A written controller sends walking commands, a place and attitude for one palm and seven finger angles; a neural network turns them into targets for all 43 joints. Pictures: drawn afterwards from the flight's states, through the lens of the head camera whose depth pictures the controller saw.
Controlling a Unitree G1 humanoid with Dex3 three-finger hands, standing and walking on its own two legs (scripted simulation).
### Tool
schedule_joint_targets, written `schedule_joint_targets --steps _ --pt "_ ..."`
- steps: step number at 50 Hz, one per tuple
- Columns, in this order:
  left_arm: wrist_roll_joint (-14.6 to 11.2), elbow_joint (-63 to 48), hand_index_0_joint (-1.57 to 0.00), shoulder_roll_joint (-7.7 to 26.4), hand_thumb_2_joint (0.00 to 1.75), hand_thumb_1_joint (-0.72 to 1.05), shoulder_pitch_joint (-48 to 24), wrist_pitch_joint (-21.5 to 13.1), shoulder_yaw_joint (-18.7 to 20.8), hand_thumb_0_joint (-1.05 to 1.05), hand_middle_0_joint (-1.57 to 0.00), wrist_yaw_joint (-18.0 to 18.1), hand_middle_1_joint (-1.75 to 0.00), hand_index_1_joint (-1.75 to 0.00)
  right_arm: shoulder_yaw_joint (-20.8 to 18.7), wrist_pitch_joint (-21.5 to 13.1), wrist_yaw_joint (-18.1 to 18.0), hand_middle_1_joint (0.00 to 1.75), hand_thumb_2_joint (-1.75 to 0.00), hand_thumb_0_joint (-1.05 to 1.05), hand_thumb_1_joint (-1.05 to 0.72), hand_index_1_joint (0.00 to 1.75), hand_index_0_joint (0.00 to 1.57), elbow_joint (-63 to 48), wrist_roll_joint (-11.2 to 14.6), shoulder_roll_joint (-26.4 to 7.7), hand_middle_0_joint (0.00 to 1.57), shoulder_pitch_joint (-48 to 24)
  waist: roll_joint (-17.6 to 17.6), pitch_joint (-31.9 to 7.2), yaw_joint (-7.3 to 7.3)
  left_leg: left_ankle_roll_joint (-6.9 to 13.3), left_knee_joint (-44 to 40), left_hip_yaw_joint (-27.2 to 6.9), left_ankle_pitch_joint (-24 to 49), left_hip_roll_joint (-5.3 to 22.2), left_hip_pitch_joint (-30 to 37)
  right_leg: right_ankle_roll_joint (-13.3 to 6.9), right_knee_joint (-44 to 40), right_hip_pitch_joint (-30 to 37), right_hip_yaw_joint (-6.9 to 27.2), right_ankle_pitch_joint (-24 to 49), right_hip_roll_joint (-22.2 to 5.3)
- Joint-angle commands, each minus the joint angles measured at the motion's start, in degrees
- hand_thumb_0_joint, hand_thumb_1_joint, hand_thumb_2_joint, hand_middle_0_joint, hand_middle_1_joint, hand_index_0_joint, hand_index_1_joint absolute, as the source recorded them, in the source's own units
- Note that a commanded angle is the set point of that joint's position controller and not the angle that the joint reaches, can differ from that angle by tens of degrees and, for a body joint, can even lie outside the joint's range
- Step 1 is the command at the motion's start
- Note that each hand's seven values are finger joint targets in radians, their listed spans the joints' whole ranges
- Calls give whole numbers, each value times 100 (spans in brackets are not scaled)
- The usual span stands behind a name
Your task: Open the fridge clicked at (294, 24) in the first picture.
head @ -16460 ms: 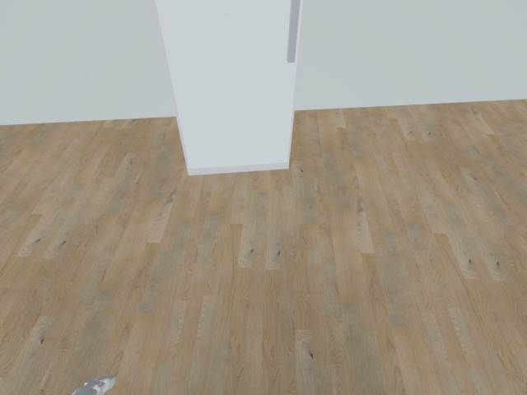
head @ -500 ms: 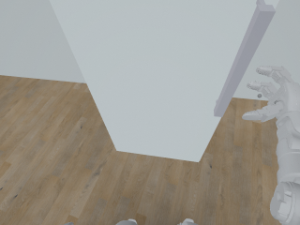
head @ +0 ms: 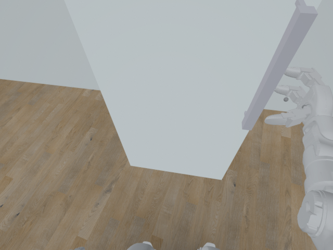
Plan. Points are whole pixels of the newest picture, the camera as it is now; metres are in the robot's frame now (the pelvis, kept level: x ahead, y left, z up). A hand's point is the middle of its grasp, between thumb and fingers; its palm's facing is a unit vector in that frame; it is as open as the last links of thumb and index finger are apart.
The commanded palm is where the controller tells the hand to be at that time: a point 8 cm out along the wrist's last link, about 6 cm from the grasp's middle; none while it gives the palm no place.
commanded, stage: feel for the door with the fingertips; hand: right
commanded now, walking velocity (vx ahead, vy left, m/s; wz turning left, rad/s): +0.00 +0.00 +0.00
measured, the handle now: (267, 78) +0.52 -0.17 +0.12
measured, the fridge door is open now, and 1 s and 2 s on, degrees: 0 0 0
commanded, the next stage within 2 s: slide the fingers in behind the handle in 0.22 s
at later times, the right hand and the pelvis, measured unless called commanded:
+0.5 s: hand (280, 94) +0.48 -0.20 +0.12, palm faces +0.02 +1.00 +0.00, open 13.7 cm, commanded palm +0.45 -0.25 +0.11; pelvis +0.00 +0.00 +0.00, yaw +0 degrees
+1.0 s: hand (273, 97) +0.47 -0.18 +0.12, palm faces +0.03 +1.00 +0.00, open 13.9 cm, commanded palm +0.44 -0.23 +0.11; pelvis +0.00 +0.00 +0.00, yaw +0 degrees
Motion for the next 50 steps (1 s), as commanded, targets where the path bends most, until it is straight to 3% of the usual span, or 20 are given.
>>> schedule_joint_targets --steps 1,8,10,12,13,14,15,19,20,22,24,26,29,31,32,36,38,41,42,50 --pt "23 -461 -20 974 90 90 477 -189 346 0 -20 83 -30 -30 -161 -391 71 120 -30 0 50 120 30 -1079 59 -1428 30 -2823 -201 -1961 176 -24 -738 -310 1480 -39 192 -167 -456 1487 236 866 141" --pt "45 -447 -20 989 90 90 604 -152 359 0 -20 58 -30 -30 -429 -517 59 120 -30 0 50 120 30 -1058 -4 -1831 30 -2927 -401 -2391 110 -26 -594 -366 1808 -51 398 -167 -322 1427 217 1152 147" --pt "43 -447 -20 974 90 90 621 -133 362 0 -20 36 -30 -30 -219 -479 57 120 -30 0 50 120 30 -1052 -49 -1586 30 -3005 -635 -2304 165 -13 -600 -302 1675 -66 115 -149 -327 1618 236 1140 135" --pt "53 -441 -20 974 90 90 666 -132 366 0 -20 40 -30 -30 -143 -448 30 120 -30 0 50 120 30 -982 -37 -1477 30 -3173 -333 -2081 301 -33 -649 -272 1564 -98 -12 -193 -311 1527 263 1062 129" --pt "52 -399 -20 1018 90 90 683 -122 380 0 -20 52 -30 -30 -280 -442 6 120 -30 0 50 120 30 -1004 -81 -1727 30 -3278 -413 -2181 262 -40 -646 -300 1516 -77 15 -174 -322 1478 267 996 114" --pt "41 -389 -20 996 90 90 678 -120 371 0 -20 46 -30 -30 -120 -409 -1 120 -30 0 50 120 30 -936 -83 -1543 30 -3309 -456 -2103 333 -43 -680 -300 1469 -79 -53 -179 -334 1533 270 950 121" --pt "48 -371 -20 1013 90 90 719 -119 386 0 -20 49 -30 -30 -152 -412 -11 120 -30 0 50 120 30 -960 -76 -1556 30 -3337 -318 -2173 322 -40 -682 -282 1446 -79 -47 -177 -347 1552 304 950 111" --pt "71 -412 -20 972 90 90 722 -146 417 0 -20 -12 -30 -30 -43 -530 -40 120 -30 0 50 120 30 -1404 -14 -1220 30 -3037 -867 -2688 155 35 -550 -164 1742 -131 -142 -94 -316 2331 379 1623 82" --pt "68 -420 -20 958 90 90 691 -156 415 0 -20 -38 -30 -30 73 -523 -36 120 -30 0 50 120 30 -1407 41 -1006 30 -2922 -757 -2629 167 29 -581 -140 1655 -148 -174 -92 -331 2350 381 1536 76" --pt "68 -425 -20 971 90 90 686 -159 408 0 -20 -28 -30 -30 10 -524 -61 120 -30 0 50 120 30 -1292 96 -1027 30 -2768 -336 -2379 203 22 -628 -142 1650 -167 -65 -141 -342 2089 357 1426 90" --pt "39 -420 -20 1006 90 90 644 -116 392 0 -20 -15 -30 -30 -250 -425 -91 120 -30 0 50 120 30 -986 93 -1350 30 -2645 8 -1975 166 -20 -705 -216 1542 -123 124 -167 -426 1537 281 1013 110" --pt "30 -484 -20 991 90 90 604 -87 355 0 -20 0 -30 -30 -275 -314 -122 120 -30 0 50 120 30 -853 23 -1453 30 -2602 46 -1708 146 -33 -758 -278 1494 -79 239 -193 -486 1205 213 802 148" --pt "54 -584 -20 940 90 90 563 -70 362 0 -20 -2 -30 -30 -550 -476 -236 120 -30 0 50 120 30 -1335 -118 -1818 30 -2563 -451 -2197 -49 3 -632 -315 1764 -60 420 -166 -436 1490 192 1134 160" --pt "46 -672 -20 870 90 90 492 -99 383 0 -20 -42 -30 -30 -245 -621 -246 120 -30 0 50 120 30 -1753 -60 -1311 30 -2423 -680 -2462 -52 18 -590 -262 1901 -101 340 -132 -412 1953 193 1405 149" --pt "59 -678 -20 871 90 90 528 -109 386 0 -20 -49 -30 -30 -294 -670 -251 120 -30 0 50 120 30 -1776 3 -1298 30 -2317 -389 -2431 -31 26 -572 -223 2000 -132 401 -148 -381 1942 226 1537 131" --pt "6 -610 -20 909 90 90 471 -78 390 0 -20 -30 -30 -30 30 -436 -172 120 -30 0 50 120 30 -1341 73 -907 30 -2303 -72 -1833 114 -18 -718 -210 1631 -108 216 -150 -514 1646 210 1001 117" --pt "4 -607 -20 922 90 90 471 -99 415 0 -20 -10 -30 -30 -39 -406 -193 120 -30 0 50 120 30 -1551 70 -994 30 -2459 -250 -2075 77 -15 -720 -246 1729 -81 280 -153 -509 1786 197 1114 133" --pt "19 -576 -20 899 90 90 442 -106 404 0 -20 3 -30 -30 13 -429 -273 120 -30 0 50 120 30 -1659 44 -946 30 -2508 -332 -2070 63 1 -721 -226 1689 -86 198 -137 -507 1914 241 1176 130" --pt "22 -572 -20 884 90 90 448 -126 392 0 -20 11 -30 -30 121 -482 -303 120 -30 0 50 120 30 -1746 63 -817 30 -2672 -236 -1981 159 3 -722 -206 1696 -101 130 -156 -477 1928 262 1217 132" --pt "37 -502 -20 881 90 90 408 -142 399 0 -20 -42 -30 -30 158 -539 -443 120 -30 0 50 120 30 -1552 -40 -737 30 -2532 -399 -2185 59 23 -642 -174 1670 -82 108 -95 -499 2036 304 1260 133"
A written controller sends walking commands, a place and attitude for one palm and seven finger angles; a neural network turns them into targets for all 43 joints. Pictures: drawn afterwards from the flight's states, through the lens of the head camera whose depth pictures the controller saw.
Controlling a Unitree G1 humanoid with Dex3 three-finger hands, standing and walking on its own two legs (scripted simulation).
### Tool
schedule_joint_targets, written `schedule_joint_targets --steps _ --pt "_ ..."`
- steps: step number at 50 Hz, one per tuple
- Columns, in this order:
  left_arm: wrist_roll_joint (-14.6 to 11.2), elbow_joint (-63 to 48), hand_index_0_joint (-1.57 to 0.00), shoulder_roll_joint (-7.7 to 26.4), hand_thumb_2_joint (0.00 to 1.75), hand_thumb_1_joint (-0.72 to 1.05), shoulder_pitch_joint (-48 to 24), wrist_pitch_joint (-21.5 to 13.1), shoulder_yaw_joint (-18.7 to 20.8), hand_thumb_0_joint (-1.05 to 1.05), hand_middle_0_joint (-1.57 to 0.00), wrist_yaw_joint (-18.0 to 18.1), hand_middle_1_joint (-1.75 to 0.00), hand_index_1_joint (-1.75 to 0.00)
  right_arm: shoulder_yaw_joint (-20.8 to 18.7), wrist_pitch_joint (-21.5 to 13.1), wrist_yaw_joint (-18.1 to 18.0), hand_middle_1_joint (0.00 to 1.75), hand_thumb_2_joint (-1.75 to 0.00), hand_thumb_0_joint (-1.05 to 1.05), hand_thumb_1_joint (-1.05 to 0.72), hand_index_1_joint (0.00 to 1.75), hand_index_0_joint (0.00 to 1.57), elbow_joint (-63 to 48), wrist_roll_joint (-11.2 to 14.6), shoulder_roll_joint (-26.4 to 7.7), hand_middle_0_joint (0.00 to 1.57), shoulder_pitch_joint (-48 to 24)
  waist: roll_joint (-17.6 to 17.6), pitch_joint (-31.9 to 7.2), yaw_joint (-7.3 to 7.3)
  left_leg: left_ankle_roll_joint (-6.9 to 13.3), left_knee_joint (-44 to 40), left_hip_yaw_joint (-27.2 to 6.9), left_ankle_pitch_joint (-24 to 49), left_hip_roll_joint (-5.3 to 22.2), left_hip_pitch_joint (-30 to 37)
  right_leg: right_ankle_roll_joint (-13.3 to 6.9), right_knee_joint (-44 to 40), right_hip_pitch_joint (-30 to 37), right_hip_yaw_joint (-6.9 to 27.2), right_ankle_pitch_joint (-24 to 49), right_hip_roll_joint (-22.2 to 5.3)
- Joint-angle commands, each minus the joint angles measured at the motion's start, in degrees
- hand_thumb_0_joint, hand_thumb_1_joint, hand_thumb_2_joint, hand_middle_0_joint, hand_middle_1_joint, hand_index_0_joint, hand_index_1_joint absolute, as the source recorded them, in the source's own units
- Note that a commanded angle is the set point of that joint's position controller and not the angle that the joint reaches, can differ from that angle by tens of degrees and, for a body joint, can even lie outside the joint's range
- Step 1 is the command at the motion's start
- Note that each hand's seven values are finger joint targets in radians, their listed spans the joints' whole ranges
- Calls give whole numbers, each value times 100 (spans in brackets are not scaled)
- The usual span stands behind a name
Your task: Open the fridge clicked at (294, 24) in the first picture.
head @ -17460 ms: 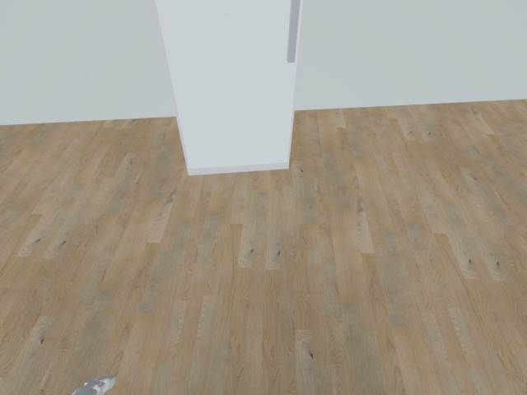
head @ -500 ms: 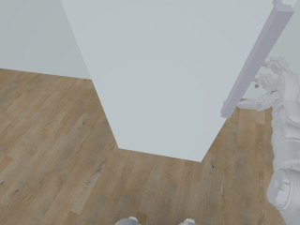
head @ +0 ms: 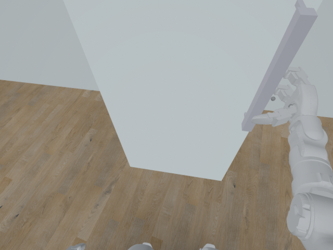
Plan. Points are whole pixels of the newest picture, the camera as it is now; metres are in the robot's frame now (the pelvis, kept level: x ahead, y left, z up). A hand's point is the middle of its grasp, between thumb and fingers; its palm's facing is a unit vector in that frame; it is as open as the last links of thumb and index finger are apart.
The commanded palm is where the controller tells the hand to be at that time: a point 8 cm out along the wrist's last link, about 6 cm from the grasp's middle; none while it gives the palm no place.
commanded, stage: slide the fingers in behind the handle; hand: right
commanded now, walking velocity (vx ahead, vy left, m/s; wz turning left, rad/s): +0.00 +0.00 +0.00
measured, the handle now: (266, 80) +0.52 -0.17 +0.12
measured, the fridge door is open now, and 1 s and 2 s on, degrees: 0 0 0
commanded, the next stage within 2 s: grip the handle and tug to test in 1.14 s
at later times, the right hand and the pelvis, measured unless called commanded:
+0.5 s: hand (263, 96) +0.47 -0.16 +0.12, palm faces +0.02 +1.00 +0.00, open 13.9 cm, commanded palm +0.44 -0.21 +0.11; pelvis +0.00 +0.00 +0.00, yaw +0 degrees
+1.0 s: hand (259, 97) +0.47 -0.15 +0.12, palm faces +0.04 +1.00 -0.01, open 14.0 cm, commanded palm +0.44 -0.20 +0.11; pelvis +0.00 +0.01 +0.00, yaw +0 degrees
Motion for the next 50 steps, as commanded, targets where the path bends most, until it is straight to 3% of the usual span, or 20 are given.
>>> schedule_joint_targets --steps 1,2,4,6,8,10,14,16,17,19,23,24,29,32,35,36,40,42,48,50 --pt "19 -464 -20 897 90 90 486 -168 305 0 -20 18 -30 -30 -18 -386 -101 120 -30 0 50 120 30 -1266 29 -1102 30 -2686 -426 -2134 73 22 -654 -139 1653 -86 77 -100 -501 2044 319 1256 126" --pt "20 -482 -20 890 90 90 493 -177 314 0 -20 11 -30 -30 75 -381 -114 120 -30 0 50 120 30 -1251 22 -976 30 -2631 -366 -2092 107 24 -663 -139 1673 -98 72 -117 -481 2033 316 1283 130" --pt "18 -459 -20 910 90 90 493 -156 320 0 -20 10 -30 -30 -120 -334 -175 120 -30 0 50 120 30 -1148 28 -1163 30 -2539 -267 -2054 63 10 -678 -157 1697 -84 155 -116 -500 1894 288 1220 127" --pt "23 -478 -20 908 90 90 495 -139 297 0 -20 13 -30 -30 -127 -284 -210 120 -30 0 50 120 30 -1004 57 -1128 30 -2544 -31 -1879 86 -9 -736 -175 1676 -83 226 -136 -535 1699 257 1095 141" --pt "32 -486 -20 916 90 90 498 -134 290 0 -20 26 -30 -30 -290 -306 -234 120 -30 0 50 120 30 -959 42 -1352 30 -2629 157 -1854 84 -38 -752 -257 1704 -65 409 -170 -510 1401 199 953 170" --pt "41 -504 -20 911 90 90 516 -122 291 0 -20 43 -30 -30 -451 -365 -260 120 -30 0 50 120 30 -1065 -21 -1599 30 -2702 88 -1988 45 -44 -734 -321 1795 -44 549 -181 -503 1348 168 964 184" --pt "51 -478 -20 842 90 90 533 -156 310 0 -20 7 -30 -30 -119 -588 -207 120 -30 0 50 120 30 -1414 -73 -1228 30 -2848 -536 -2367 76 1 -617 -265 1966 -75 327 -135 -397 1924 206 1347 163" --pt "44 -455 -20 862 90 90 545 -164 333 0 -20 -7 -30 -30 -52 -575 -171 120 -30 0 50 120 30 -1385 -5 -1076 30 -2681 -543 -2397 84 13 -622 -209 1931 -102 217 -110 -398 2099 234 1435 131" --pt "43 -463 -20 878 90 90 577 -167 334 0 -20 -11 -30 -30 -38 -568 -153 120 -30 0 50 120 30 -1412 59 -1044 30 -2625 -298 -2425 89 12 -628 -205 1981 -121 338 -126 -393 2019 252 1460 139" --pt "22 -412 -20 882 90 90 561 -159 351 0 -20 -4 -30 -30 9 -451 -144 120 -30 0 50 120 30 -1231 119 -916 30 -2575 -207 -2235 117 -14 -686 -198 1967 -110 286 -125 -431 1954 225 1357 133" --pt "21 -431 -20 879 90 90 565 -144 355 0 -20 -25 -30 -30 12 -338 -229 120 -30 0 50 120 30 -1365 92 -889 30 -2486 -241 -2239 54 -6 -680 -193 2126 -96 369 -131 -469 1948 227 1513 159" --pt "29 -424 -20 869 90 90 565 -136 348 0 -20 -30 -30 -30 -26 -310 -286 120 -30 0 50 120 30 -1252 70 -892 30 -2363 -94 -2080 42 -9 -697 -165 2059 -102 341 -134 -488 1879 223 1447 152" --pt "51 -460 -20 838 90 90 500 -139 345 0 -20 -54 -30 -30 -95 -427 -470 120 -30 0 50 120 30 -1382 -3 -913 30 -2212 14 -1954 -12 -10 -716 -213 2098 -94 457 -146 -515 1757 174 1368 171" --pt "56 -520 -20 821 90 90 464 -145 343 0 -20 -66 -30 -30 121 -484 -499 120 -30 0 50 120 30 -1666 -45 -732 30 -2412 -196 -2040 38 -7 -711 -226 2083 -84 445 -145 -522 1865 161 1359 184" --pt "48 -466 -20 821 90 90 447 -138 349 0 -20 -58 -30 -30 53 -472 -530 120 -30 0 50 120 30 -1567 -61 -804 30 -2438 -173 -2062 11 -10 -733 -233 1970 -72 424 -122 -541 1882 180 1234 178" --pt "44 -491 -20 806 90 90 407 -154 339 0 -20 -62 -30 -30 174 -462 -523 120 -30 0 50 120 30 -1573 -54 -651 30 -2422 -217 -2025 31 -8 -747 -223 1946 -79 395 -125 -555 1921 170 1213 181" --pt "41 -444 -20 815 90 90 403 -164 330 0 -20 -36 -30 -30 207 -455 -489 120 -30 0 50 120 30 -1391 -24 -623 30 -2570 -37 -1917 81 -31 -804 -250 1844 -62 369 -136 -562 1777 173 1037 192" --pt "50 -420 -20 851 90 90 417 -168 322 0 -20 -6 -30 -30 51 -439 -489 120 -30 0 50 120 30 -1198 -4 -824 30 -2593 198 -1789 108 -39 -849 -279 1776 -62 427 -171 -555 1599 164 914 201" --pt "51 -405 -20 808 90 90 420 -204 325 0 -20 -18 -30 -30 185 -549 -438 120 -30 0 50 120 30 -1332 -34 -692 30 -2774 -305 -2219 72 -10 -735 -263 1899 -51 348 -129 -503 1928 199 1174 203" --pt "55 -374 -20 830 90 90 436 -196 319 0 -20 -18 -30 -30 119 -526 -449 120 -30 0 50 120 30 -1118 1 -726 30 -2699 -39 -2101 96 -28 -774 -256 1813 -60 341 -139 -513 1803 201 1061 198"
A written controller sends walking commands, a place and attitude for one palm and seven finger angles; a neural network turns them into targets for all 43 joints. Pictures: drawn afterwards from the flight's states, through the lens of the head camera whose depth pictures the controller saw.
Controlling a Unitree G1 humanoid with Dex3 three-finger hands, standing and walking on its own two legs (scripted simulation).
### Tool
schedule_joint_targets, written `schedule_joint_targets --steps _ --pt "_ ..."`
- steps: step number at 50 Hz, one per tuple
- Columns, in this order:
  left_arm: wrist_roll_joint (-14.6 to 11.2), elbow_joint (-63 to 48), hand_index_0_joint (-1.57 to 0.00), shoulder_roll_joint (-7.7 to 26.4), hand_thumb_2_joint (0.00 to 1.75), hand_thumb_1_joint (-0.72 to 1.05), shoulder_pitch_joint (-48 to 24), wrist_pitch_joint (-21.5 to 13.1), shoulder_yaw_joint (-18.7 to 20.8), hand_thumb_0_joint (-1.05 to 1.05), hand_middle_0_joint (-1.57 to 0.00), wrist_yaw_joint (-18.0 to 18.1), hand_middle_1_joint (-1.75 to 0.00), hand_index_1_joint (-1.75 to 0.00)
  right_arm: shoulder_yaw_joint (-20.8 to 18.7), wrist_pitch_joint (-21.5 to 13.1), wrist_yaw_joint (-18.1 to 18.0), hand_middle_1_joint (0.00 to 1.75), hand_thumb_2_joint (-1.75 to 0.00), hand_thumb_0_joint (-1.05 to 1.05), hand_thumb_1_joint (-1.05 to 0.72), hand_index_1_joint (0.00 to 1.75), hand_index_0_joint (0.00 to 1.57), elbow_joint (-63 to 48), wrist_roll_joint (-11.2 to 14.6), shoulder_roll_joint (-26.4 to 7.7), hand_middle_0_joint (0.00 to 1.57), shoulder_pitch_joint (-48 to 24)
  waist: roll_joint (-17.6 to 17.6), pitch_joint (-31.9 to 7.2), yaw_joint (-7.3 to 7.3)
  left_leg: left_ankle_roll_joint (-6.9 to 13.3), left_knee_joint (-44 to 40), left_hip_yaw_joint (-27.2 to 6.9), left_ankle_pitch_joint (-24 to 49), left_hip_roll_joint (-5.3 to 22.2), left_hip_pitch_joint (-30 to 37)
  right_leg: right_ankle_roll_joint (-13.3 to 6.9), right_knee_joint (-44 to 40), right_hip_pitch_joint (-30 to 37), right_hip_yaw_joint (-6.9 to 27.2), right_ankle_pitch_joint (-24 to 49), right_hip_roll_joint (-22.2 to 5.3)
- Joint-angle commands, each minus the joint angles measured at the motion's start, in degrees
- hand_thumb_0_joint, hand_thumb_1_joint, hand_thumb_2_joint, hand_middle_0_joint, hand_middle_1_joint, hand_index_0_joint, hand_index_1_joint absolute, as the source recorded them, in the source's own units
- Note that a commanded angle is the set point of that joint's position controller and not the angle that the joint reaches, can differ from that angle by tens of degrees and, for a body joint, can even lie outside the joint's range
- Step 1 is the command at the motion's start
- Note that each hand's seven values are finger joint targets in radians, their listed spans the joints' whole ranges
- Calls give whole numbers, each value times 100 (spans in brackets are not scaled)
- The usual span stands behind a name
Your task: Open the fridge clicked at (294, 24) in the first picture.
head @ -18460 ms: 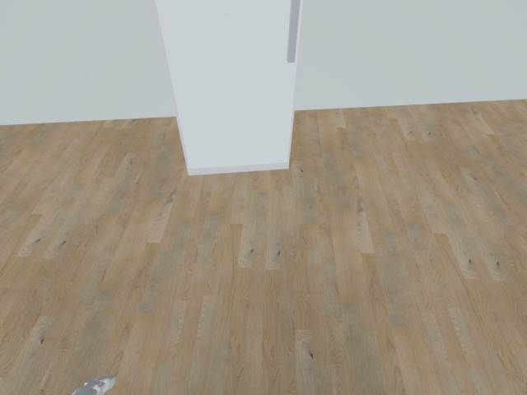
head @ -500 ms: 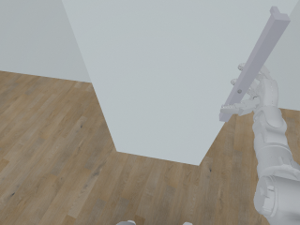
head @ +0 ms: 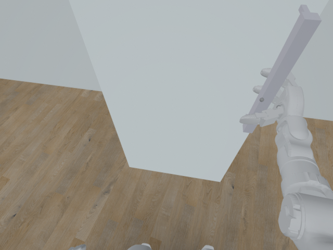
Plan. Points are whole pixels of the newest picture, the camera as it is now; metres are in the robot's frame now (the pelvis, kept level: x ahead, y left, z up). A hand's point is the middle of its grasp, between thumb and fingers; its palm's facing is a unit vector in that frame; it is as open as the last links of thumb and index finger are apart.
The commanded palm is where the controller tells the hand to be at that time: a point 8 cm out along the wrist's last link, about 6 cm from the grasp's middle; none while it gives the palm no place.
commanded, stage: slide the fingers in behind the handle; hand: right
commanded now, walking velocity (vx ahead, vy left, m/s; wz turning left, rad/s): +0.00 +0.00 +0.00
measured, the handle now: (269, 82) +0.52 -0.18 +0.12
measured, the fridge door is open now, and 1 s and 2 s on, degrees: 0 0 0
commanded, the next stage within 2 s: grip the handle and tug to test in 0.14 s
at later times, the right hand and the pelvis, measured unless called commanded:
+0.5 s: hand (263, 96) +0.48 -0.16 +0.11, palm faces +0.03 +1.00 +0.00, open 12.2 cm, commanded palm +0.45 -0.21 +0.11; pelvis +0.00 +0.00 +0.00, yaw +0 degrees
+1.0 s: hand (261, 99) +0.47 -0.16 +0.11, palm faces +0.02 +1.00 +0.01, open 6.1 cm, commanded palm +0.44 -0.21 +0.11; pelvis +0.01 -0.01 +0.00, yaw +1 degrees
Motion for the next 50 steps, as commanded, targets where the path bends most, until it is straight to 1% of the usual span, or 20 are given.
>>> schedule_joint_targets --steps 1,5,7,9,10,12,19,22,24,25,26,30,32,36,38,41,42,44,47,50 --pt "14 -461 -20 872 90 90 451 -177 274 0 -20 38 -30 -30 -169 -427 1 120 -30 0 50 120 30 -1022 85 -1117 30 -2579 88 -1949 91 -79 -752 -262 1747 -51 342 -198 -394 1507 176 887 203" --pt "18 -477 -20 893 90 90 466 -147 275 0 -20 65 -30 -30 -313 -449 -9 120 -30 0 50 120 30 -1145 11 -1399 30 -2756 9 -2056 79 -84 -729 -307 1808 -28 430 -211 -394 1435 160 888 213" --pt "31 -484 -20 879 90 90 487 -158 269 0 -20 59 -30 -30 -168 -463 1 120 -30 0 50 120 30 -1169 14 -1224 30 -2894 -5 -1992 156 -80 -725 -276 1756 -51 311 -224 -371 1486 176 891 210" --pt "26 -464 -20 892 90 90 498 -151 282 0 -20 67 -30 -30 -254 -505 0 120 -30 0 50 120 30 -1232 11 -1350 30 -2911 -84 -2151 128 -76 -688 -271 1794 -49 342 -199 -378 1581 198 962 193" --pt "17 -479 -20 878 90 90 500 -159 287 0 -20 56 -30 -30 -146 -529 8 120 -30 0 50 120 30 -1327 26 -1196 30 -2924 -284 -2259 107 -55 -662 -247 1825 -57 282 -180 -375 1760 210 1076 193" --pt "47 -477 -20 888 90 90 541 -174 301 0 -20 33 -30 -30 -167 -526 11 120 -30 0 50 120 30 -1265 61 -1133 30 -2713 -209 -2348 92 -44 -638 -214 1923 -90 282 -184 -317 1864 225 1259 184" --pt "27 -451 -20 906 90 90 586 -95 291 0 -20 41 -30 -30 -247 -322 11 125 -44 0 17 125 33 -889 15 -1248 33 -2638 134 -1901 141 -84 -728 -228 1831 -66 265 -212 -382 1452 183 1007 183" --pt "48 -495 -20 914 90 90 608 -93 300 0 -20 36 -30 -30 -300 -353 15 127 -50 0 3 127 35 -1074 25 -1298 35 -2706 29 -2055 123 -65 -688 -229 1888 -75 305 -217 -360 1547 197 1122 188" --pt "30 -523 -20 893 90 90 589 -81 302 0 -20 22 -30 -30 -316 -367 35 128 -54 0 -6 128 36 -1080 19 -1270 36 -2390 -192 -2200 11 -37 -645 -207 1953 -74 341 -178 -367 1676 186 1253 182" --pt "31 -526 -20 884 90 90 570 -83 292 0 -20 16 -30 -30 -134 -369 52 129 -56 0 -11 129 36 -1160 38 -1066 36 -2519 -136 -2164 105 -49 -659 -182 1947 -79 248 -181 -372 1757 201 1284 167" --pt "38 -517 -20 881 90 90 577 -88 306 0 -20 2 -30 -30 -136 -384 47 129 -58 0 -15 129 37 -1252 45 -1059 37 -2598 -249 -2188 75 -42 -642 -177 1923 -85 201 -166 -352 1821 208 1297 162" --pt "31 -526 -20 899 90 90 543 -98 316 0 -20 0 -30 -30 -204 -424 17 132 -66 0 -34 132 39 -1379 96 -1110 39 -2537 -116 -2202 75 -55 -668 -188 1935 -99 260 -172 -353 1816 202 1274 160" --pt "43 -503 -20 923 90 90 565 -85 297 0 -20 32 -30 -30 -400 -407 -17 133 -70 0 -43 133 40 -1206 91 -1365 40 -2533 207 -1915 85 -67 -709 -219 1876 -94 377 -209 -371 1474 189 1082 175" --pt "38 -512 -20 859 90 90 490 -111 299 0 -20 32 -30 -30 -113 -521 -45 136 -78 0 -62 136 42 -1596 -17 -1127 42 -2825 -379 -2229 98 -39 -631 -195 1868 -87 167 -166 -354 1955 235 1261 164" --pt "44 -486 -20 877 90 90 513 -128 296 0 -20 25 -30 -30 -181 -550 -50 137 -82 0 -71 137 43 -1580 20 -1182 43 -2785 -315 -2322 119 -46 -617 -185 1903 -97 159 -165 -318 1994 253 1350 151" --pt "29 -468 -20 891 90 90 514 -113 302 0 -20 35 -30 -30 -236 -433 15 139 -88 0 -85 139 44 -1238 92 -1154 44 -2450 -30 -2164 88 -55 -645 -174 2002 -101 327 -163 -362 1789 217 1315 155" --pt "34 -480 -20 918 90 90 547 -108 308 0 -20 42 -30 -30 -352 -425 30 140 -90 0 -90 140 45 -1276 98 -1307 45 -2422 46 -2216 67 -54 -646 -189 2066 -101 395 -184 -345 1766 218 1358 160" --pt "11 -506 -20 885 90 90 495 -106 296 0 -20 34 -30 -30 -185 -346 81 140 -90 0 -90 140 45 -1254 102 -1113 45 -2464 -71 -2118 78 -62 -674 -198 2028 -84 355 -179 -374 1727 184 1267 174" --pt "36 -539 -20 898 90 90 493 -78 297 0 -20 61 -30 -30 -547 -352 -2 140 -90 0 -90 140 45 -1420 135 -1468 45 -2329 -2 -2149 -38 -55 -675 -217 2159 -85 546 -195 -384 1663 170 1386 190" --pt "27 -569 -20 852 90 90 450 -83 282 0 -20 35 -30 -30 -298 -393 -42 140 -90 0 -90 140 45 -1550 64 -1211 45 -2374 -125 -2082 -13 -50 -672 -182 1993 -83 410 -161 -436 1735 191 1275 170"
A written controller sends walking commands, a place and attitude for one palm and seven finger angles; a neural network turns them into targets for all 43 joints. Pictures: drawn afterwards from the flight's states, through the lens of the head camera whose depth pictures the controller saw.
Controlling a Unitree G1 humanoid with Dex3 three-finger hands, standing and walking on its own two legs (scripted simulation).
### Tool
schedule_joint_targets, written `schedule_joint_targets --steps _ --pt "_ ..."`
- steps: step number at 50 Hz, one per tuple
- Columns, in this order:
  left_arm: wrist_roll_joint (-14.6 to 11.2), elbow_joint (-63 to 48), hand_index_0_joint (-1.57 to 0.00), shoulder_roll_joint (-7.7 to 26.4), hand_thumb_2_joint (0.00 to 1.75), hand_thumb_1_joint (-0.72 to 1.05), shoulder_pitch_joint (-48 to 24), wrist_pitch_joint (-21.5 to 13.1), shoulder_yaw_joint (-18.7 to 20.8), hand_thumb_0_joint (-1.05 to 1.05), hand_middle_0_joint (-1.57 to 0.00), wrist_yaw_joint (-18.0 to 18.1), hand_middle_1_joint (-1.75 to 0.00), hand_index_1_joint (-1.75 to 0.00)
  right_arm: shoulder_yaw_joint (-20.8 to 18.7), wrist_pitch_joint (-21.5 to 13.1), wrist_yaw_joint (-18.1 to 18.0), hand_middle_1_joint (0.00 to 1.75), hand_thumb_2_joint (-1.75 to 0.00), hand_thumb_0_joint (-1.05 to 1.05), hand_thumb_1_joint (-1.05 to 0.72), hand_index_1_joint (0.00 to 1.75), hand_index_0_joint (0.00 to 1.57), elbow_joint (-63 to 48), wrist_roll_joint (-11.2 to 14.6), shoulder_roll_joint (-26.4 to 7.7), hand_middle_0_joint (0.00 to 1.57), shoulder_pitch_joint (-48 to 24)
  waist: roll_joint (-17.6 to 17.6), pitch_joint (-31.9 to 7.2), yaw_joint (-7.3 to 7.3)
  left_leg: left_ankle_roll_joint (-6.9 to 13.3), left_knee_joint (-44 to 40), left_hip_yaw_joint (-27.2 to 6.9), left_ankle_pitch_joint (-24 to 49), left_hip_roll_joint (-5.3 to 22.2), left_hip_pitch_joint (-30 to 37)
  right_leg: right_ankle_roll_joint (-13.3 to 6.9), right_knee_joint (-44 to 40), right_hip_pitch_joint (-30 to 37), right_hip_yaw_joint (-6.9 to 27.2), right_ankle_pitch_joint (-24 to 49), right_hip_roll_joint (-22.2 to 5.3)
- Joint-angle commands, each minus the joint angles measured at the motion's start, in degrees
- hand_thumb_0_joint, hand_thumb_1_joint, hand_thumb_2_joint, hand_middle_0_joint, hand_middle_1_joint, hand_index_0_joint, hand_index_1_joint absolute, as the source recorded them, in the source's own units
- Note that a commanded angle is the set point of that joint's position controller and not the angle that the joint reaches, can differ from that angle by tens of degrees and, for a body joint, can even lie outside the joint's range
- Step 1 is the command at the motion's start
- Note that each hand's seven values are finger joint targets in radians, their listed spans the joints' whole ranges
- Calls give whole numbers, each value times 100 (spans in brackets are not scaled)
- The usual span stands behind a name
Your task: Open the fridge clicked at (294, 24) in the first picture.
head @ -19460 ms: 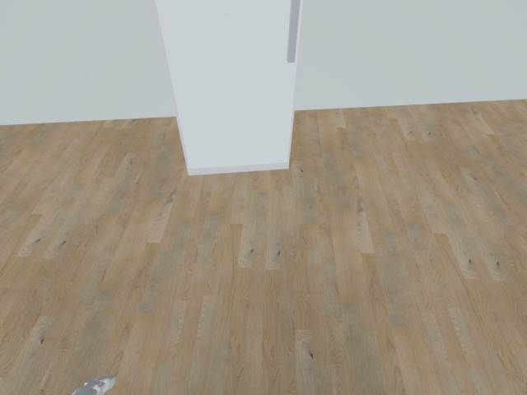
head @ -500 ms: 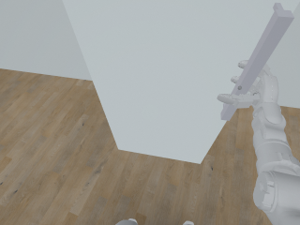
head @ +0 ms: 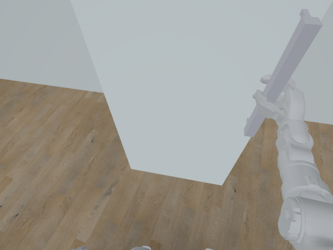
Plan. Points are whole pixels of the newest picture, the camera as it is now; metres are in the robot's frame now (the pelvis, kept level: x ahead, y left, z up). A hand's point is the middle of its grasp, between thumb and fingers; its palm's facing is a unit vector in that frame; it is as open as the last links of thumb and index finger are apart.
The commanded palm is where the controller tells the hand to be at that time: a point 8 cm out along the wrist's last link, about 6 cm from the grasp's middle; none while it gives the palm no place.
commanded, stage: grip the handle and tug to test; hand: right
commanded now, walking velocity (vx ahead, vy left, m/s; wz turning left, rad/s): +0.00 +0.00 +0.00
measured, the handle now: (270, 86) +0.51 -0.18 +0.12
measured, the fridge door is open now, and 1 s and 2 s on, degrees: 0 0 14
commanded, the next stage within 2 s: pull the door a little, standing still in 0.66 s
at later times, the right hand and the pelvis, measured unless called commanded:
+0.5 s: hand (261, 103) +0.46 -0.15 +0.11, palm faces +0.05 +1.00 +0.01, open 6.1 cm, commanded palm +0.41 -0.21 +0.11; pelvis +0.01 +0.00 +0.00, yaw +1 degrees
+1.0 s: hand (261, 104) +0.46 -0.15 +0.11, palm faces +0.05 +1.00 +0.00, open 6.2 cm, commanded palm +0.40 -0.21 +0.11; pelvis +0.04 +0.00 +0.01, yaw +1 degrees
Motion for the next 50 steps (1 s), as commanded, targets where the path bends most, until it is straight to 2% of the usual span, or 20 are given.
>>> schedule_joint_targets --steps 1,2,5,7,10,11,12,15,17,21,25,30,32,34,38,40,42,43,46,50 --pt "15 -536 -20 869 90 90 391 -185 299 0 -20 26 -30 -30 -81 -429 -127 140 -90 0 -90 140 45 -1374 54 -1159 45 -2478 -241 -1929 -54 15 -629 -89 1967 -84 300 -110 -439 1731 260 1352 176" --pt "36 -544 -20 896 90 90 427 -190 312 0 -20 27 -30 -30 -248 -457 -156 140 -90 0 -90 140 45 -1423 75 -1334 45 -2465 -17 -1997 -61 6 -629 -111 2051 -92 416 -139 -396 1672 248 1385 182" --pt "14 -528 -20 882 90 90 390 -179 297 0 -20 39 -30 -30 -84 -452 -129 140 -90 0 -90 140 45 -1296 34 -1222 45 -2561 -85 -1854 6 -19 -693 -154 1899 -65 337 -136 -446 1567 218 1143 187" --pt "32 -496 -20 903 90 90 438 -195 299 0 -20 55 -30 -30 -218 -456 -133 140 -90 0 -90 140 45 -1231 29 -1402 45 -2694 88 -1776 39 -25 -703 -176 1897 -69 383 -167 -411 1452 216 1092 187" --pt "26 -501 -20 914 90 90 460 -173 305 0 -20 84 -30 -30 -364 -476 -104 140 -90 0 -90 140 45 -1308 8 -1615 45 -2723 -4 -2123 -41 -33 -663 -216 2021 -30 573 -157 -436 1451 206 1159 203" --pt "21 -506 -20 878 90 90 427 -180 302 0 -20 83 -30 -30 -206 -451 -69 140 -90 0 -90 140 45 -1223 8 -1400 45 -2627 -102 -2057 -10 -32 -675 -218 2053 -40 512 -158 -411 1529 182 1197 215" --pt "38 -497 -20 891 90 90 468 -188 302 0 -20 75 -30 -30 -310 -476 -69 140 -90 0 -90 140 45 -1288 57 -1475 45 -2648 33 -2103 -17 -33 -666 -204 2127 -47 579 -170 -395 1505 198 1263 212" --pt "16 -560 -20 872 90 90 408 -190 314 0 -20 53 -30 -30 -302 -478 -38 140 -90 0 -90 140 45 -1480 109 -1371 45 -2230 -239 -2256 -165 -6 -647 -181 2193 -56 625 -129 -432 1689 174 1384 206" --pt "20 -616 -20 883 90 90 406 -199 326 0 -20 40 -30 -30 -287 -474 -24 140 -90 0 -90 140 45 -1615 166 -1312 45 -1964 26 -2277 -171 -4 -645 -158 2302 -83 760 -147 -431 1670 180 1476 203" --pt "-14 -682 -20 875 90 90 330 -197 327 0 -20 19 -30 -30 -263 -389 -33 140 -90 0 -90 140 45 -1864 200 -1256 45 -1555 -16 -2101 -256 -5 -680 -170 2467 -87 875 -144 -500 1635 127 1521 203" --pt "-15 -786 -20 863 90 90 282 -211 369 0 -20 -24 -30 -30 -281 -343 -53 140 -90 0 -90 140 45 -2394 244 -1148 45 -868 -129 -2308 -404 5 -629 -153 2939 -89 1096 -127 -525 1880 84 1989 197" --pt "-37 -877 -20 845 90 90 195 -203 380 0 -20 -50 -30 -30 -269 -193 -32 140 -90 0 -90 140 45 -2847 310 -1075 45 -211 76 -2093 -450 -29 -658 -184 3459 -65 1374 -152 -571 1791 -3 2213 204" --pt "-27 -964 -20 849 90 90 172 -208 392 0 -20 -64 -30 -30 -338 -150 -16 140 -90 0 -90 140 45 -3142 342 -1125 45 254 80 -2192 -564 -23 -622 -200 3769 -52 1627 -157 -566 1801 -34 2472 213" --pt "-33 -958 -20 815 90 90 150 -198 389 0 -20 -72 -30 -30 -224 -43 -1 140 -90 0 -90 140 45 -3294 372 -952 45 353 0 -2185 -530 -59 -618 -205 4111 -26 1652 -153 -565 1909 -58 2711 217" --pt "-34 -1013 -20 801 90 90 114 -167 398 0 -20 -71 -30 -30 -350 100 -2 140 -90 0 -90 140 45 -3602 430 -993 45 784 55 -2162 -596 -89 -610 -214 4614 20 1857 -139 -592 1969 -84 3136 200" --pt "-40 -879 -20 757 90 90 139 -178 401 0 -20 -58 -30 -30 238 161 -41 140 -90 0 -90 140 45 -3777 386 -498 45 -215 -147 -2094 -304 -93 -648 -158 4361 -10 1456 -121 -528 2289 -4 3264 156" --pt "2 -727 -20 807 90 90 229 -165 427 0 -20 -22 -30 -30 72 179 -159 140 -90 0 -90 140 45 -3616 304 -751 45 -601 -66 -1936 -227 -78 -672 -139 4075 -46 1230 -115 -475 2314 51 3301 119" --pt "7 -737 -20 800 90 90 223 -169 441 0 -20 -25 -30 -30 -3 188 -194 140 -90 0 -90 140 45 -3558 280 -752 45 -387 -129 -2153 -323 -70 -651 -134 4001 -33 1269 -93 -514 2389 83 3319 129" --pt "5 -785 -20 748 90 90 126 -196 435 0 -20 -57 -30 -30 227 195 -192 140 -90 0 -90 140 45 -3644 249 -428 45 157 -318 -2218 -420 -47 -665 -73 3854 -23 1241 -60 -544 2617 91 3554 109" --pt "-2 -906 -20 730 90 90 68 -181 427 0 -20 -104 -30 -30 315 251 -119 140 -90 0 -90 140 45 -3999 300 -352 45 808 -60 -2401 -543 -58 -645 -75 4376 9 1593 -80 -567 2691 97 4065 97"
